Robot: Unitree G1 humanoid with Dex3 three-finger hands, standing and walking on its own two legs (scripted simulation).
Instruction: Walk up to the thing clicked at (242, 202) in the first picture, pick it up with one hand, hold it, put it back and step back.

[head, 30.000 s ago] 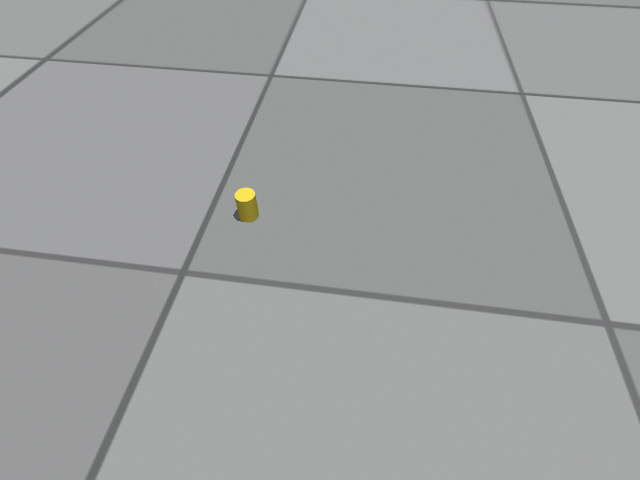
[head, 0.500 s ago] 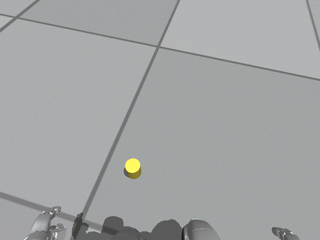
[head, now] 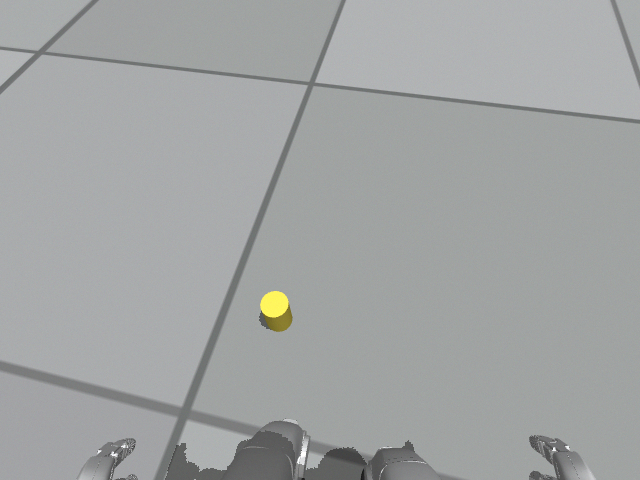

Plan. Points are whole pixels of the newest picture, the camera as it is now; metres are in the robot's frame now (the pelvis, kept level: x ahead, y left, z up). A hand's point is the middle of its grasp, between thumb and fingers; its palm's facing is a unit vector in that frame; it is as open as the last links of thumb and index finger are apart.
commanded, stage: step back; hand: left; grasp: from the side
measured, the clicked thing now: (277, 311) +0.58 +0.18 -0.70
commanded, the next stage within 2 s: none
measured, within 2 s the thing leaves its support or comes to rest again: neither
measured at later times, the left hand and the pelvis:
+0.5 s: hand out of the picture -0.06 +0.29 -0.16, palm faces +0.02 -0.93 -0.37, open 7.4 cm; pelvis -0.15 +0.02 +0.00, yaw +0 degrees
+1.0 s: hand out of the picture -0.18 +0.26 -0.14, palm faces +0.03 -0.91 -0.40, open 7.4 cm; pelvis -0.32 -0.02 -0.01, yaw +3 degrees
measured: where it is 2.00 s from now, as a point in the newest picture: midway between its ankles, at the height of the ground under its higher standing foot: outside the picture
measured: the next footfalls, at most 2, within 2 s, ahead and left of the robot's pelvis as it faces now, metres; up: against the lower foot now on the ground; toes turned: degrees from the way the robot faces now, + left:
left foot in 0.22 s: -0.05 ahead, +0.13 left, +0.00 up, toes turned +0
right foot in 0.66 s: -0.20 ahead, -0.14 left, +0.00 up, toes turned +0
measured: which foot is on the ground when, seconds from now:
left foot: up 0.00-0.20, down 0.22-0.68, up 0.70-0.96, down 0.98-1.00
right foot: down 0.00-0.24, up 0.26-0.64, down 0.66-0.98, up 1.00-1.00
